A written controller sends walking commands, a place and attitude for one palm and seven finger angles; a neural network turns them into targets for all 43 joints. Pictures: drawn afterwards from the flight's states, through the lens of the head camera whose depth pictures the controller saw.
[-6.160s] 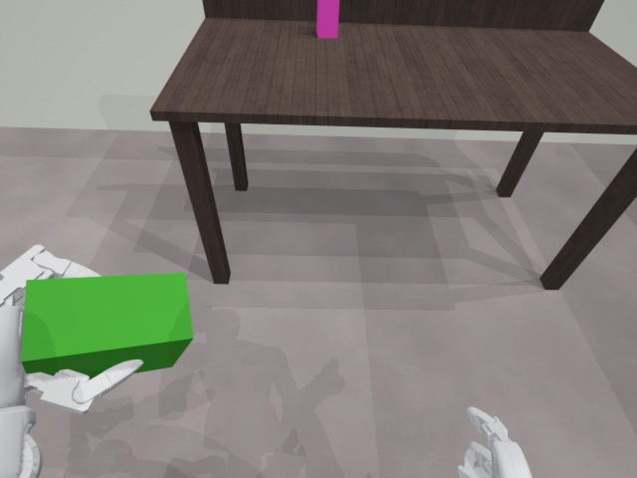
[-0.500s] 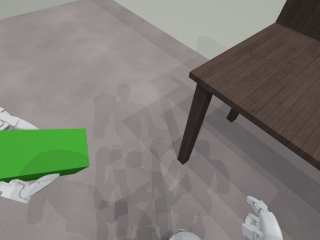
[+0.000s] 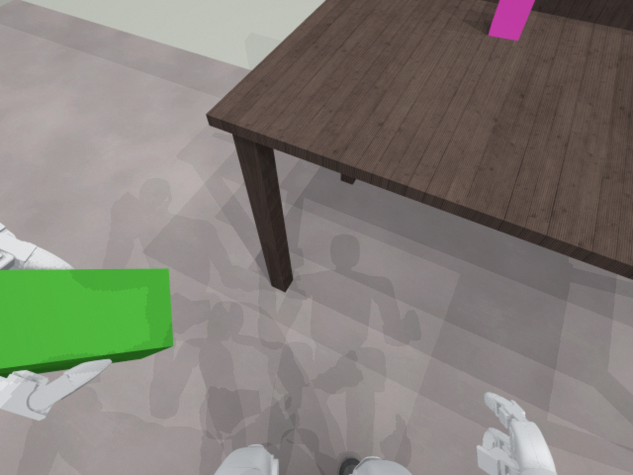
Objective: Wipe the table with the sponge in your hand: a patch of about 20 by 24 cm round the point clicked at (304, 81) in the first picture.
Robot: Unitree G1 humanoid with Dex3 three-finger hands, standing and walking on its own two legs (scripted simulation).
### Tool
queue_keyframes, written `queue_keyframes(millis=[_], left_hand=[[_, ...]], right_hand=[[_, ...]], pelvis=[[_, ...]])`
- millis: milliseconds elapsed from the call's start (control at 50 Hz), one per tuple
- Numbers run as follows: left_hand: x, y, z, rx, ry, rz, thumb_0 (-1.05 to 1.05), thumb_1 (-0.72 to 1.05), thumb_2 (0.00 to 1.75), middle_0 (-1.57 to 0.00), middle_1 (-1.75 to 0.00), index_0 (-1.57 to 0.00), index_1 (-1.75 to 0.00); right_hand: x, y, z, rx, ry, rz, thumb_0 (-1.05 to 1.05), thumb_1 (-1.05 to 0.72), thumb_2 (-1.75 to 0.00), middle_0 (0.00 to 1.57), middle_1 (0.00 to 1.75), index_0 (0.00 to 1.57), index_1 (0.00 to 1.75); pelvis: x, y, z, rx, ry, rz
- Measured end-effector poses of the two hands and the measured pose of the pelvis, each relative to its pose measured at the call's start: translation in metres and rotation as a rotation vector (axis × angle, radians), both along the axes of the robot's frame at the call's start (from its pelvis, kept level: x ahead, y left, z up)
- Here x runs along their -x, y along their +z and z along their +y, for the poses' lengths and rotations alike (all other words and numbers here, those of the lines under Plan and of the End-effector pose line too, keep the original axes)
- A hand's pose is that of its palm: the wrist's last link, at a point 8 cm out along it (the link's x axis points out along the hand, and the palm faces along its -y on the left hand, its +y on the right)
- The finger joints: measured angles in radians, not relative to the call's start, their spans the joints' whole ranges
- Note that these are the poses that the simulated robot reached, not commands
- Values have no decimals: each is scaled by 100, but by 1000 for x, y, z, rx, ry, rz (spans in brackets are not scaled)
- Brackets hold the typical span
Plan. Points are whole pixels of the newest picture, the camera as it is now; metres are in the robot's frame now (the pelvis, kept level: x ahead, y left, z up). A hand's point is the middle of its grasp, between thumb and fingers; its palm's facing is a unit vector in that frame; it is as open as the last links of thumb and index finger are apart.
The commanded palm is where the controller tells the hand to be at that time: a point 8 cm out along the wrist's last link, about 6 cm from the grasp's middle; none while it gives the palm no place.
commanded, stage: turn to face it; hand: left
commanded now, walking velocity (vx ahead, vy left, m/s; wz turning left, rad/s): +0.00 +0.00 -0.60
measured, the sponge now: (104, 321) +0.23 +0.20 +0.15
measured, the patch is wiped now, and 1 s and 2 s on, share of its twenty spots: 0.00 0.00 0.00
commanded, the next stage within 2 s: take the last steps up to it in 1.42 s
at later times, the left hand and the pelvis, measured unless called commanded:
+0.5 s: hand (218, 323) +0.23 +0.09 +0.17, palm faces +0.10 -0.86 -0.50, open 10.3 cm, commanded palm +0.17 +0.16 +0.18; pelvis -0.07 -0.05 -0.01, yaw -18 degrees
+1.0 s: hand (293, 365) +0.19 +0.03 +0.17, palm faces -0.10 -0.87 -0.48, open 10.3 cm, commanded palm +0.17 +0.08 +0.18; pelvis -0.12 -0.06 +0.00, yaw -34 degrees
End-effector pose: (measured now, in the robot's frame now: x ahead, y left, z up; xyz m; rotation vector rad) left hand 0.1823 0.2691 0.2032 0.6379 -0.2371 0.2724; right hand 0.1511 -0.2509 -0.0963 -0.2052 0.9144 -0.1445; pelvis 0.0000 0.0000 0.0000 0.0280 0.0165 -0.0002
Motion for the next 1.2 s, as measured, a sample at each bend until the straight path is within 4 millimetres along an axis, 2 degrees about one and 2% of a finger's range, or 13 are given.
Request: queue_keyframes(millis=[100, 220, 280, 360, 440, 540, 640, 740, 880, 1000, 1060, 1120, 1200], left_hand=[[3, -5, -1, 60, -18, -51, 0, -51, 100, -75, -133, -73, -133], [1, -13, -11, 103, -56, -87, 0, -51, 100, -75, -133, -73, -133], [-2, -13, -29, 120, -79, -71, 0, -51, 100, -75, -133, -73, -133], [-9, -13, -67, 82, -147, -62, 0, -51, 100, -75, -133, -73, -133], [-17, -15, -107, 57, -226, -54, 0, -51, 100, -75, -133, -73, -133], [-16, -11, -139, 46, -316, 8, 0, -51, 100, -75, -133, -73, -133], [-11, -2, -154, 23, -378, 13, 0, -51, 100, -75, -133, -73, -133], [-8, -4, -159, 58, -397, 5, 0, -51, 100, -75, -133, -73, -133], [-3, -15, -170, 121, -497, -33, 0, -51, 100, -75, -133, -73, -133], [2, -11, -187, 84, -525, -37, 0, -51, 100, -75, -133, -73, -133], [4, -14, -210, 71, -538, -34, 0, -51, 100, -75, -133, -73, -133], [6, -19, -241, 68, -585, -47, 0, -51, 100, -75, -133, -73, -133], [12, -20, -272, 78, -672, -6, 0, -51, 100, -75, -133, -73, -133]], right_hand=[[16, 17, -18, 59, -37, -41, 2, -91, -90, 20, 30, 20, 30], [31, 26, -10, 31, -72, -134, 2, -91, -90, 20, 30, 20, 30], [40, 22, -2, -38, -79, -167, 2, -91, -90, 20, 30, 20, 30], [58, 6, -3, -123, -89, -194, 1, -90, -90, 20, 30, 20, 30], [86, -16, -23, -155, -136, -146, 1, -90, -90, 21, 30, 21, 30], [135, -15, -60, -112, -266, -50, 2, -90, -90, 21, 30, 21, 30], [182, -4, -93, -40, -371, 3, 2, -91, -90, 20, 30, 20, 30], [213, 11, -112, 19, -430, 11, 2, -91, -90, 20, 30, 20, 30], [233, 23, -106, 64, -461, -57, 2, -91, -90, 20, 30, 20, 30], [245, 14, -83, -30, -513, -147, 1, -91, -90, 20, 30, 20, 30], [255, -2, -77, -87, -518, -165, 1, -91, -90, 20, 30, 20, 30], [272, -20, -79, -124, -531, -143, 1, -90, -90, 21, 30, 21, 30], [307, -22, -90, -117, -603, -74, 2, -90, -90, 21, 30, 21, 30]], pelvis=[[9, -2, 1, 3, -51, 6], [22, -2, -5, 2, -123, -24], [28, -1, -12, 19, -171, -30], [38, -8, -32, 27, -230, -36], [55, -14, -49, 31, -266, -40], [70, -5, -58, 2, -335, -21], [80, 3, -63, -21, -388, 2], [90, 5, -63, -40, -443, 21], [108, -2, -51, -25, -504, 27], [118, -4, -61, 6, -595, -3], [125, -9, -72, 30, -636, -12], [139, -17, -80, 56, -648, -25], [154, -11, -81, 21, -698, -26]])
